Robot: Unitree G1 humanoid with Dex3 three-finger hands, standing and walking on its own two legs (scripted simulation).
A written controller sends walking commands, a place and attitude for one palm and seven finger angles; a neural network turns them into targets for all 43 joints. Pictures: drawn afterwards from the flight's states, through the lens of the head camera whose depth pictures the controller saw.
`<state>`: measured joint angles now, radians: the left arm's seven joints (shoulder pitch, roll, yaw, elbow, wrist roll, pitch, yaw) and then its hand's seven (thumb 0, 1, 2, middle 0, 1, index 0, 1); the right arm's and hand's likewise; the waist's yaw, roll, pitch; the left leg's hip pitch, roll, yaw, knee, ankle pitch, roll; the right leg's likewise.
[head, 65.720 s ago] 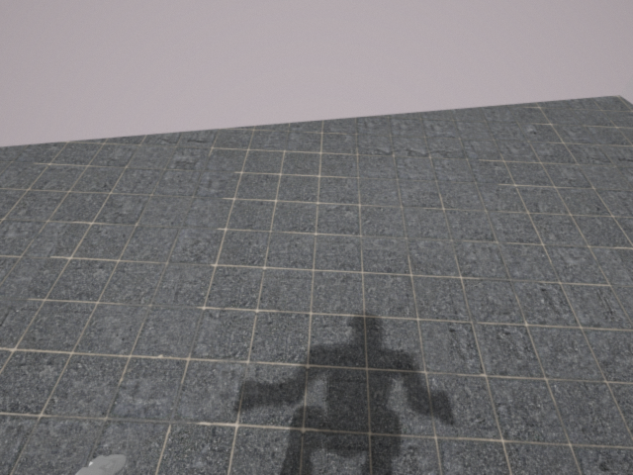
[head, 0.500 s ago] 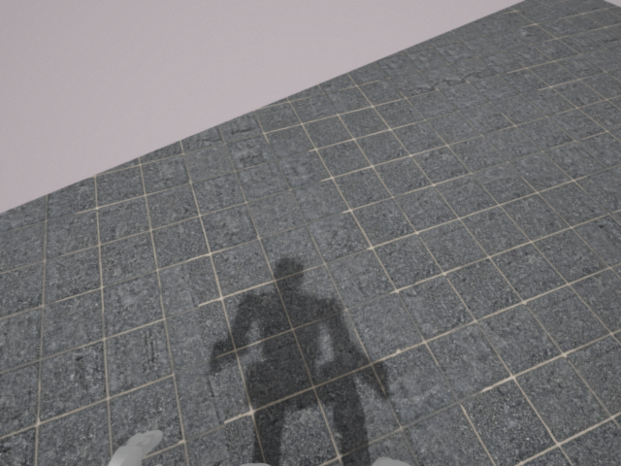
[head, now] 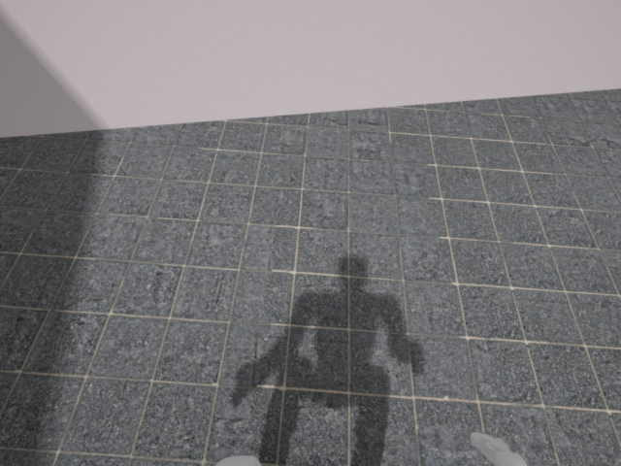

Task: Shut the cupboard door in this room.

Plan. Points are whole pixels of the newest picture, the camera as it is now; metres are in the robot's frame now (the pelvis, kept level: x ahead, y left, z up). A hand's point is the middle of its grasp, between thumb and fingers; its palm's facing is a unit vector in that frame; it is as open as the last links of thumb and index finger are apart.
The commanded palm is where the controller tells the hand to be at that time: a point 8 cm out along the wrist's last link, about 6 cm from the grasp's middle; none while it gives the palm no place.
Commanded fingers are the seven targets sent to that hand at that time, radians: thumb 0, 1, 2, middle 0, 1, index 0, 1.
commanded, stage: turn to face it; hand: left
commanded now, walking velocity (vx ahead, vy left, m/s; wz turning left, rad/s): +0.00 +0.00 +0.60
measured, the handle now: out of the picture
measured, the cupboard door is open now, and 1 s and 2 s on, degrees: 25 25 25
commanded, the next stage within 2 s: none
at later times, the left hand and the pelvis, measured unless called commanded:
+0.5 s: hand out of the picture +0.09 +0.18 -0.13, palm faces +0.26 -0.93 -0.27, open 7.4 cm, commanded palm none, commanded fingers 0.00 0.90 0.90 -0.20 -0.30 -0.20 -0.30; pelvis +0.02 -0.04 +0.01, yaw +17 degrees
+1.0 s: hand out of the picture -0.07 +0.22 -0.16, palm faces +0.60 -0.76 -0.26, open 7.4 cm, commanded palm none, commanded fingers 0.00 0.90 0.90 -0.20 -0.30 -0.20 -0.30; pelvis +0.02 +0.00 +0.01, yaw +35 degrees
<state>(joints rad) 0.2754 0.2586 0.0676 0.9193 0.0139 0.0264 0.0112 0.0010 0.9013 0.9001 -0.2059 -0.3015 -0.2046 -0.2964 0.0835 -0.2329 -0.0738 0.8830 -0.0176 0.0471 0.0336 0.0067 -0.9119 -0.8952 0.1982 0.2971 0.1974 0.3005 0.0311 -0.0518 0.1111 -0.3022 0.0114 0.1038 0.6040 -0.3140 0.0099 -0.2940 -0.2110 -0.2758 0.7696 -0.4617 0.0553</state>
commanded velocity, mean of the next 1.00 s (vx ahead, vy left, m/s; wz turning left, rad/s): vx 0.00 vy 0.00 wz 0.60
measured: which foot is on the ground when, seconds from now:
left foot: down 0.00-0.40, up 0.42-0.82, down 0.84-1.00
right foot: up 0.00-0.38, down 0.40-0.82, up 0.84-1.00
